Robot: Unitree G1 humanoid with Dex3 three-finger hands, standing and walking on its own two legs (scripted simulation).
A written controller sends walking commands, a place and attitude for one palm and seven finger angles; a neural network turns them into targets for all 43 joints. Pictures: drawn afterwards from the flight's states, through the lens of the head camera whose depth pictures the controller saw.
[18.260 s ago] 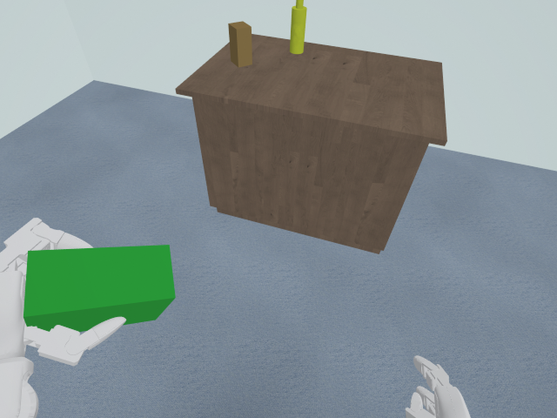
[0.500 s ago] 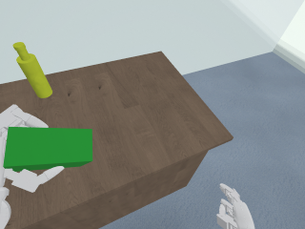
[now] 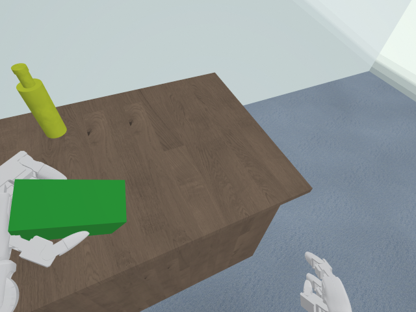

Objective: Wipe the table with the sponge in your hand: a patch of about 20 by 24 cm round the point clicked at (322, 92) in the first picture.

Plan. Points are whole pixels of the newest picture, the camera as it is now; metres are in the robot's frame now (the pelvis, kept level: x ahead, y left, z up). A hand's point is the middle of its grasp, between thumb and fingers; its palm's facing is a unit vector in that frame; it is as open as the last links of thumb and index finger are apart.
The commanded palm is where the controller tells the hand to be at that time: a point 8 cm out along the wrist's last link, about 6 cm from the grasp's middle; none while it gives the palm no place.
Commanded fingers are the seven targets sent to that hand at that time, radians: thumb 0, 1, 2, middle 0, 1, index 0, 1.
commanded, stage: shuffle to correct the standing spot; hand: left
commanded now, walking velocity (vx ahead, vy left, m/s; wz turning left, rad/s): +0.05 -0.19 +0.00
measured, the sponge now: (88, 210) +0.23 +0.21 +0.13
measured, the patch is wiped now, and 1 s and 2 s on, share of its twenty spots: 0.00 0.00 0.00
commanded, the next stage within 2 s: come to a stop and stand still in 1.16 s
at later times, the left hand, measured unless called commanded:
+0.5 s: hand (88, 206) +0.22 +0.19 +0.16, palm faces +0.33 -0.85 -0.41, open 10.4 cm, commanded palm +0.17 +0.23 +0.17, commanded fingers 0.00 0.10 1.30 -1.20 -1.60 -1.20 -1.60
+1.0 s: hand (133, 199) +0.24 +0.14 +0.16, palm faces +0.31 -0.86 -0.41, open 10.4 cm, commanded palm +0.17 +0.18 +0.17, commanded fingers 0.00 0.10 1.30 -1.20 -1.60 -1.20 -1.60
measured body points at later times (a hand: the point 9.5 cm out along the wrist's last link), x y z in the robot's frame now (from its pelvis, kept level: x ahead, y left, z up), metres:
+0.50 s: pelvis +0.01 -0.05 +0.00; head +0.03 -0.04 +0.45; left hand +0.20 +0.24 +0.18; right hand +0.19 -0.28 -0.08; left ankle +0.02 +0.06 -0.74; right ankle +0.02 -0.11 -0.74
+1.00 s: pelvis +0.01 -0.10 -0.01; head +0.04 -0.10 +0.44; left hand +0.22 +0.18 +0.18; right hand +0.18 -0.34 -0.09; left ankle +0.02 +0.06 -0.74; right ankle +0.02 -0.11 -0.74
